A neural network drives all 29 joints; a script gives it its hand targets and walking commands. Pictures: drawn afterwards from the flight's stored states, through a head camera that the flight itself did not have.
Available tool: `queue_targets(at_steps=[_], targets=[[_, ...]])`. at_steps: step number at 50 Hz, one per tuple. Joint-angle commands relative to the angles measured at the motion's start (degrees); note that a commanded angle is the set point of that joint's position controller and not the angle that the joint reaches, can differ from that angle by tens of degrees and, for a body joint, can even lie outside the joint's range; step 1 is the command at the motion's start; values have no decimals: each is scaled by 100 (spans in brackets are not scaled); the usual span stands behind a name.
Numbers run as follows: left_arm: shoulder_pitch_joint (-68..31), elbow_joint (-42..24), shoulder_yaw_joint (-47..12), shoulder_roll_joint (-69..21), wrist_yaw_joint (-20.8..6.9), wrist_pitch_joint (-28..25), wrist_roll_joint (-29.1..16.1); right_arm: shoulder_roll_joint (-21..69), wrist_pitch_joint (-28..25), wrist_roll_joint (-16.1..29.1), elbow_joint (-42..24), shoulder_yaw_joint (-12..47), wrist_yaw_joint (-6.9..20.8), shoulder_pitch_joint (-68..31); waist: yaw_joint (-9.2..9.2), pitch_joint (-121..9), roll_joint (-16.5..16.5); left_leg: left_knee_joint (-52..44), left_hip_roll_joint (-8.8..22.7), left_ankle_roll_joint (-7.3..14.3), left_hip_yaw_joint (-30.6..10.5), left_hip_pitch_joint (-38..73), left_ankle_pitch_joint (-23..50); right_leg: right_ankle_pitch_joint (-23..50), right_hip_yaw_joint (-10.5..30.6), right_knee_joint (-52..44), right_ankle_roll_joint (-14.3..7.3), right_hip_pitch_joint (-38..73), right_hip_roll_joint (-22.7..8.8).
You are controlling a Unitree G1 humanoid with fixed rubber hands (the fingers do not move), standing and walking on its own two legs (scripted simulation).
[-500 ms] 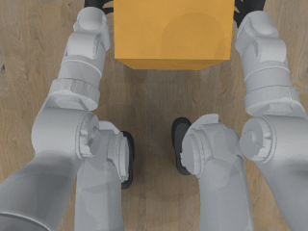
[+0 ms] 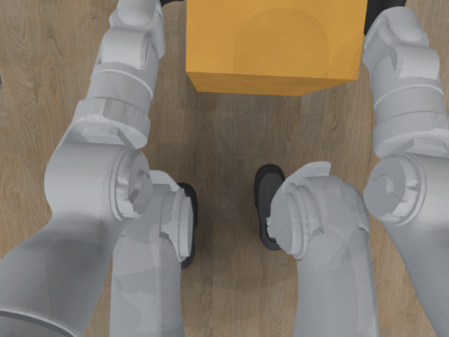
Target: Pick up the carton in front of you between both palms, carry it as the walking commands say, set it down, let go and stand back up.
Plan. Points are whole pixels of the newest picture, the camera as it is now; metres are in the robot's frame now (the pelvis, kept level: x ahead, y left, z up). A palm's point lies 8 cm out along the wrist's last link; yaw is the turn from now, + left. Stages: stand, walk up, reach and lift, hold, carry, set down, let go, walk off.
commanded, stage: set down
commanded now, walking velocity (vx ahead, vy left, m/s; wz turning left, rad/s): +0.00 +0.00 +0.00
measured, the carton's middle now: (260, 22) +0.53 -0.07 -0.23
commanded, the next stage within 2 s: let go in 1.64 s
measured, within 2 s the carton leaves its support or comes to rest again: neither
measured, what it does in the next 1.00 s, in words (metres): rises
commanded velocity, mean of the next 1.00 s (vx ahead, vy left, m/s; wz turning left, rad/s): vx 0.00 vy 0.00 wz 0.00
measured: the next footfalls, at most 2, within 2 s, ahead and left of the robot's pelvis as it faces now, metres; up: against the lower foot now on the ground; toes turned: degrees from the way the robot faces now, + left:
none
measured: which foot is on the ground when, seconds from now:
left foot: down 0.00-1.00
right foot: down 0.00-1.00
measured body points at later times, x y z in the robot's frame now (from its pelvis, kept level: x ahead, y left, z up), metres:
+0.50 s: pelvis +0.00 +0.00 +0.00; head +0.36 +0.00 +0.25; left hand +0.56 +0.14 -0.19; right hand +0.51 -0.24 -0.18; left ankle +0.10 +0.10 -0.33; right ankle +0.13 -0.12 -0.33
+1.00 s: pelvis +0.00 -0.01 +0.07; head +0.33 -0.01 +0.38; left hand +0.58 +0.13 -0.04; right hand +0.52 -0.25 -0.04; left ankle +0.10 +0.10 -0.33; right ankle +0.13 -0.12 -0.33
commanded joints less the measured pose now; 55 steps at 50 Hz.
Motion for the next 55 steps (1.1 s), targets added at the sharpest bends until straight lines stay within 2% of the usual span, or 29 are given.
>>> queue_targets(at_steps=[1, 10, 12, 14, 15, 16, 18, 21, 22, 23, 24, 25, 26, 29, 31, 36, 37, 38, 39, 41, 42, 43, 46, 47, 48, 49, 51, 53, 55], targets=[[-2152, -358, -1429, -4029, -1063, -177, -233, 4784, -7, 384, -282, 1503, 1368, -2660, 158, -4780, 453, -1212, -326, 53, -253, 1952, 1185, 1174, 62, -586, -18, 2426, 462], [-2140, -222, -1133, -3858, -1078, -146, -191, 4085, -42, 170, -105, 1304, 1352, -2439, -160, -4422, 450, -1060, -286, 12, -301, 1912, 1154, 1147, 136, -553, -50, 2217, 475], [-1844, 31, -1016, -3389, -1012, -207, -10, 3963, -71, 179, 399, 1152, 1227, -2187, 160, -4323, 252, -1239, -290, 85, -343, 2006, 951, 887, 23, -610, 29, 2256, 438], [-1800, 57, -743, -2838, -892, -266, -45, 3258, -165, -36, 245, 837, 992, -1896, -113, -4479, 279, -1060, -218, -85, -276, 1880, 969, 1047, 112, -580, 30, 2701, 431], [-1627, 77, -815, -1994, -738, -295, 209, 2751, -239, 146, 232, 660, 906, -1834, 275, -4425, 583, -1043, -131, -97, -187, 2097, 930, 1090, 150, -514, 132, 2659, 358], [-1699, 95, -559, -1418, -545, -352, 36, 1826, -302, 34, 392, 388, 684, -1764, -192, -4426, 300, -1316, -72, -157, -265, 2442, 835, 950, -4, -672, 173, 2821, 239], [-1152, 81, 95, 1239, 49, -570, 120, -633, -636, -23, 484, 86, 31, -976, 17, -4522, 375, -1149, 73, -331, -146, 2546, 978, 979, 48, -715, 190, 2661, 210], [-1955, -176, -625, 1834, 319, -735, -705, -1117, -920, 891, 542, 352, -364, -1380, -119, -5159, 733, -1153, 192, -287, -212, 2361, 824, 1226, 253, -722, 60, 2884, 111], [-1981, -209, -952, 1790, 318, -791, -1040, -1307, -1035, 921, 141, 644, -449, -1420, -409, -5847, 446, -1007, 254, -233, -396, 2552, 1369, 1873, 199, -563, 59, 3449, 103], [-1814, -403, -1279, 1264, 224, -819, -1357, -1467, -1074, 1009, 237, 583, -419, -1407, -424, -6000, 889, -950, 227, -387, -321, 2646, 1583, 1879, 198, -497, 6, 3329, -53], [-2038, -349, -1421, 1572, 184, -828, -1427, -1270, -1128, 1185, 468, 953, -408, -1392, -521, -6135, 648, -915, 228, -313, -312, 3130, 1832, 1950, 108, -565, 6, 3209, 38], [-1927, -404, -1555, 1462, 196, -778, -1543, -1614, -1088, 1272, 108, 712, -422, -1576, -629, -6039, 1175, -957, 371, -295, -537, 3154, 1941, 2203, 213, -392, -51, 3030, -66], [-1909, -435, -1669, 1383, 202, -776, -1868, -1649, -1140, 1193, 298, 828, -350, -1627, -586, -6319, 640, -1071, 226, -305, -530, 3164, 1827, 1926, 28, -442, 17, 3132, -101], [-1949, -447, -1793, 1718, 141, -736, -2092, -1442, -1069, 1355, 129, 1016, -402, -1390, -773, -6567, 647, -1024, 365, -302, -438, 2994, 1646, 2147, 174, -591, -46, 3772, -219], [-1574, -203, -1598, 1814, 166, -713, -1841, -1192, -1029, 1778, -324, 1161, -341, -1346, -399, -6642, 789, -1084, 352, -341, -304, 3000, 1494, 2026, 116, -596, -13, 3484, -175], [-1439, -1302, -1255, 1846, 274, -508, -1654, -1505, -726, 1283, -1006, 1024, -513, -1024, -497, -8726, 411, -1352, 155, -270, -89, 3311, 1641, 2712, 48, -789, 27, 5448, -52], [-936, -960, -1167, 1724, 304, -427, -1540, -1405, -697, 1292, -915, 1133, -537, -635, -445, -8615, 233, -1363, 41, -289, 101, 3168, 1548, 2525, 52, -992, 15, 5663, 63], [-1365, -1892, -866, 2012, 330, -438, -1274, -1400, -647, 1475, -1681, 1027, -535, -1050, -190, -9128, 449, -1426, 37, -208, 113, 3536, 1697, 2827, 153, -1074, 14, 5756, 128], [-842, -1143, -1090, 1642, 338, -307, -1369, -1008, -528, 1392, -917, 1148, -576, -126, -434, -8637, 258, -1543, -2, -197, 159, 3175, 1469, 2543, 82, -1267, 37, 5616, 142], [-921, -1325, -706, 1859, 324, -305, -1100, -1118, -433, 1159, -1381, 742, -590, -283, -253, -8274, 477, -1783, 5, -147, 69, 3366, 1393, 2323, 2, -1467, 161, 4986, 180], [-952, -1227, -1016, 1295, 277, -199, -1395, -914, -457, 1081, -1392, 854, -535, -266, -599, -7497, 339, -2008, 32, -155, -134, 3096, 1310, 2100, -64, -1516, 87, 4366, 54], [-830, -1378, -532, 1834, 279, -258, -975, -714, -323, 1302, -1701, 962, -566, -451, 79, -7807, 397, -1825, 98, -125, 5, 3331, 1597, 2163, 207, -1654, 131, 4330, 24], [-550, -751, -411, 1343, 165, -251, -1058, -721, -360, 923, -1373, 803, -527, -112, -312, -7194, -76, -2411, -52, -63, 107, 2315, 783, 1643, 34, -2089, 124, 4937, 148], [-484, -318, -439, 1503, 141, -223, -795, -805, -262, 879, -1337, 791, -552, -380, -72, -6685, 171, -2630, 60, -1, -35, 2554, 563, 1254, 72, -2258, 173, 4339, 143], [-910, -820, -593, 1282, 106, -288, -975, -508, -316, 1043, -1429, 841, -533, -433, -313, -7051, 357, -2613, 34, -95, 51, 2774, 716, 1380, -9, -2386, 84, 4421, 159], [-669, -1206, -342, 1557, 153, -316, -857, -712, -358, 853, -1517, 678, -499, -203, 19, -7464, 284, -2795, -63, -78, 75, 2958, 1083, 1717, -73, -2226, 132, 4517, 162], [-727, -1309, -512, 1469, 151, -247, -882, -681, -304, 912, -1212, 830, -407, 33, -177, -7582, 200, -3061, -64, -132, 87, 3173, 1124, 1784, -152, -2498, 109, 4651, 248], [-714, -1418, -857, 1208, 127, -143, -1072, -1036, -315, 710, -1286, 398, -438, 160, -711, -7864, 644, -3318, -50, -191, -40, 3413, 905, 1793, -210, -2635, 28, 4790, 183], [-758, -1247, -632, 1415, 119, -37, -950, -1012, -222, 786, -1537, 453, -307, -187, -427, -7893, 652, -3585, -31, -197, -117, 4326, 1061, 1577, -314, -2906, 76, 4452, 140]])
